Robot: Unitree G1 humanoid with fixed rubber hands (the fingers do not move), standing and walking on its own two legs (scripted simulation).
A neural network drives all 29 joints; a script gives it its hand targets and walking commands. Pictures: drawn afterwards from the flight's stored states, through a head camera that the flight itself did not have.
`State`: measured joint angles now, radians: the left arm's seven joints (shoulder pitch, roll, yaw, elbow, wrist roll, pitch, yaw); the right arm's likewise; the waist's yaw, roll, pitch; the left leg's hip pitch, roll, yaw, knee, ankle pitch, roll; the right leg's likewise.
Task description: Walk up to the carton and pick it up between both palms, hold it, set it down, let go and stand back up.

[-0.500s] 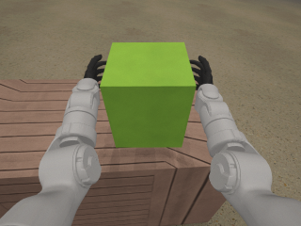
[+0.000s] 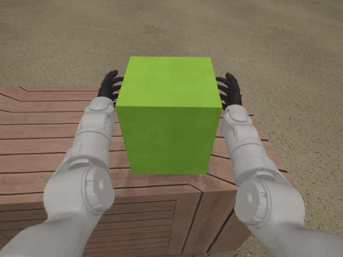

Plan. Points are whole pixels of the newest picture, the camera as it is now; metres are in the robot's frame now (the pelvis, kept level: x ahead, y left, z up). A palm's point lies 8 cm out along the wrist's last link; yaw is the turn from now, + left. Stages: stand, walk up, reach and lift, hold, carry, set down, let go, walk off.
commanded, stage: set down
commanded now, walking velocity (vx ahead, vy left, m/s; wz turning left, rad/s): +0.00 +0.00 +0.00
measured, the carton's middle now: (169, 117) +0.45 -0.03 +0.10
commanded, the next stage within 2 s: none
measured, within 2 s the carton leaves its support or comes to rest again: rests again in 1.44 s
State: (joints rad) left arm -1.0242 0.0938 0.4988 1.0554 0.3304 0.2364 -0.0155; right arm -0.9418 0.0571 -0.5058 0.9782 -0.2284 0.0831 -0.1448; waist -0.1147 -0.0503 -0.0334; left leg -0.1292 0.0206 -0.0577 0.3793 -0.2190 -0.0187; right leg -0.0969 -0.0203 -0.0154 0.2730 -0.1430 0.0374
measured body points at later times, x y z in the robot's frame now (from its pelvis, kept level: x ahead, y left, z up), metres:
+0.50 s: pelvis +0.00 +0.00 +0.00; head -0.01 +0.03 +0.45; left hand +0.46 +0.13 +0.14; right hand +0.41 -0.17 +0.15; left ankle -0.01 +0.13 -0.75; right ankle +0.00 -0.14 -0.75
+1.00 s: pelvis +0.01 +0.00 +0.00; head +0.01 +0.03 +0.45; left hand +0.46 +0.12 +0.11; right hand +0.41 -0.18 +0.12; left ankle -0.01 +0.13 -0.75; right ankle +0.00 -0.14 -0.75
